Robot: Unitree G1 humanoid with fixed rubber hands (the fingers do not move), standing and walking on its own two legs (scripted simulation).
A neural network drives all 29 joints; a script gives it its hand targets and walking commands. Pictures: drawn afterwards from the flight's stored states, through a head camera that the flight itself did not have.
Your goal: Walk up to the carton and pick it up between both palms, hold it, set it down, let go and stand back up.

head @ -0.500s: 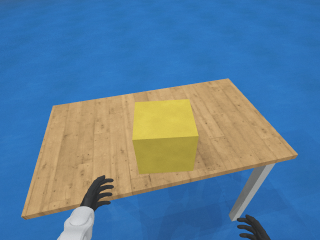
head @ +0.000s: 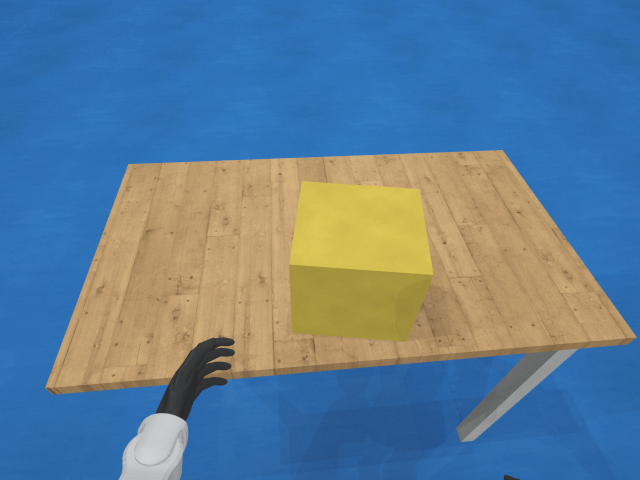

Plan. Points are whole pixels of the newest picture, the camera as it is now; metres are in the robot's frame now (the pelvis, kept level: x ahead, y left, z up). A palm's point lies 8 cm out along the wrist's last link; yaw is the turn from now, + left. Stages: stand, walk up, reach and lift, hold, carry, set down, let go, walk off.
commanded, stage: stand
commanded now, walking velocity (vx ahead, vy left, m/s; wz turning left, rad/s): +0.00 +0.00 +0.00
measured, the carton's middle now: (354, 262) +0.44 -0.02 +0.01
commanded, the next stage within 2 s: none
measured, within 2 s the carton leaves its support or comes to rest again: neither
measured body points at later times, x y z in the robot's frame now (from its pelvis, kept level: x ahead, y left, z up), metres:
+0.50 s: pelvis +0.01 -0.01 -0.01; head +0.00 +0.01 +0.44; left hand +0.23 +0.19 -0.02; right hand +0.13 -0.22 -0.12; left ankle +0.02 +0.12 -0.73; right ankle -0.02 -0.09 -0.73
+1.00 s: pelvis +0.02 -0.03 -0.01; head +0.01 -0.01 +0.44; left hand +0.23 +0.19 -0.02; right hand +0.16 -0.24 -0.13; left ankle +0.02 +0.11 -0.73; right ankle -0.02 -0.09 -0.73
